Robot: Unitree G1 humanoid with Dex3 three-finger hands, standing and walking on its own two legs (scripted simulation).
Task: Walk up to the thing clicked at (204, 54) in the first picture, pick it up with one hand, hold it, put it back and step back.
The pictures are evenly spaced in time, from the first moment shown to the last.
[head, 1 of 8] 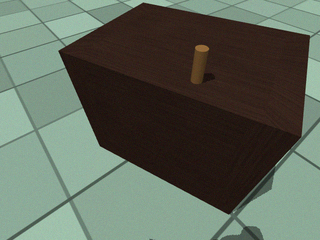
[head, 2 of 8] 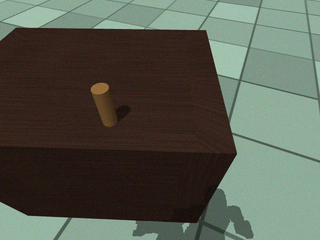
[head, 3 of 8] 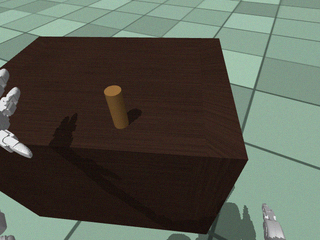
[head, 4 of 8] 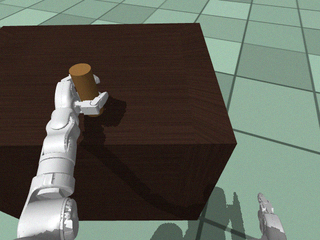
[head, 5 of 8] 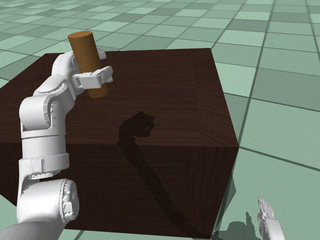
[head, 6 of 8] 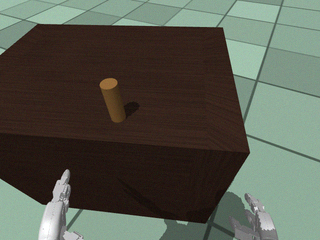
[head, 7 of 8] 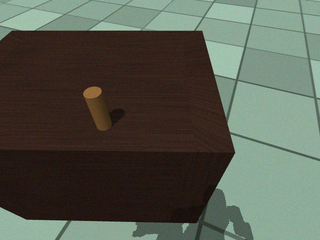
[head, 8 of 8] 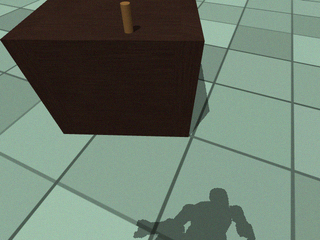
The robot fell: no
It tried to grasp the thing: yes
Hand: left
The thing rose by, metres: 0.25
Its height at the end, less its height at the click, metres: +0.00
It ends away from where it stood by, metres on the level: 0.01
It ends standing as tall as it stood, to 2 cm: yes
